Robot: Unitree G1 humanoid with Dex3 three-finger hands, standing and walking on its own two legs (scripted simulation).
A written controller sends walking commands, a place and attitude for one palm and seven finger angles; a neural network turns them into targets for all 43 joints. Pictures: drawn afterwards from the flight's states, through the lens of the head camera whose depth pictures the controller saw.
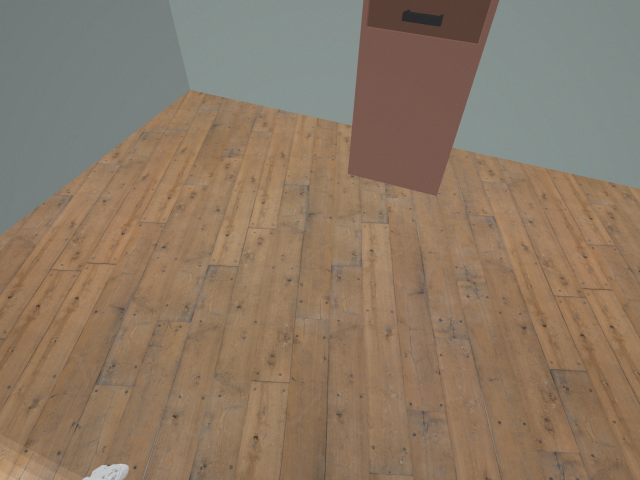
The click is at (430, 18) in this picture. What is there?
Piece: drawer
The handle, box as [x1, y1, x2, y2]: [402, 10, 442, 26]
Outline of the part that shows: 402,15 402,20 439,26 442,18 442,15 437,16 410,12 409,10 404,11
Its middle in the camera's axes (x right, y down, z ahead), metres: +0.36 -0.78 +1.35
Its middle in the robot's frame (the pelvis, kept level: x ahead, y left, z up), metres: +1.55 -0.28 +0.01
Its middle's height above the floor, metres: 0.78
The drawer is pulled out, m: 0.00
